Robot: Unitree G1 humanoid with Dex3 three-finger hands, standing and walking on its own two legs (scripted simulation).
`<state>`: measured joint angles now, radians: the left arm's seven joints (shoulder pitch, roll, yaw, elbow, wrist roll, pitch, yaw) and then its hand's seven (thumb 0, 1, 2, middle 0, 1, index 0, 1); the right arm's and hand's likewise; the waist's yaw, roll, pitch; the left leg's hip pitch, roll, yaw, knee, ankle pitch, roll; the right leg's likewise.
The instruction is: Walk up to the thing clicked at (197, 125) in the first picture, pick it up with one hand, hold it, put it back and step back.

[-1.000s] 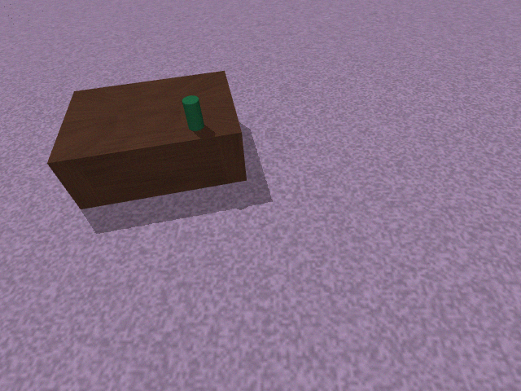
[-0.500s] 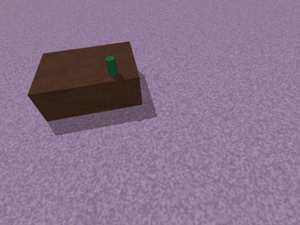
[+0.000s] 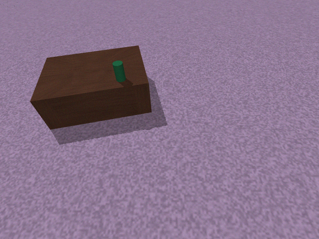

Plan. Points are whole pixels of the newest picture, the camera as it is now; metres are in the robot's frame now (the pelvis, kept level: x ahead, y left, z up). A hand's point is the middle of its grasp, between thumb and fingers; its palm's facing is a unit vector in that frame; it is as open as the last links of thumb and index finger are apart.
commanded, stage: stand
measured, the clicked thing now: (119, 71) +1.38 +0.37 -0.38
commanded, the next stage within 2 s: walk up in 0.12 s
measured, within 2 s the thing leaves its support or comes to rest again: neither
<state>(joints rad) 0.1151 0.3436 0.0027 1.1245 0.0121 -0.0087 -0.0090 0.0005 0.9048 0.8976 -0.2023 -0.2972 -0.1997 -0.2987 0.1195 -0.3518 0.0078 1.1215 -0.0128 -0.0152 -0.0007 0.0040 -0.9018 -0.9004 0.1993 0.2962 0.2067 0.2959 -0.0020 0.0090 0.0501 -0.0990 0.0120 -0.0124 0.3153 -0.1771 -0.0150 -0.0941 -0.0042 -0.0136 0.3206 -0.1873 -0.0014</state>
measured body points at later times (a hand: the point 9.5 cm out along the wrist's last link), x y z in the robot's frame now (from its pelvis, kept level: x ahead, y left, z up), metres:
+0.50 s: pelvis +0.08 +0.10 -0.03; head +0.09 +0.11 +0.41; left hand +0.07 +0.46 -0.14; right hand +0.20 -0.24 -0.13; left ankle +0.13 +0.26 -0.75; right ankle +0.00 -0.11 -0.74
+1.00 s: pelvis +0.28 +0.16 -0.03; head +0.30 +0.13 +0.42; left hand +0.26 +0.49 -0.11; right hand +0.42 -0.13 -0.17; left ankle +0.17 +0.27 -0.69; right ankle +0.37 +0.07 -0.75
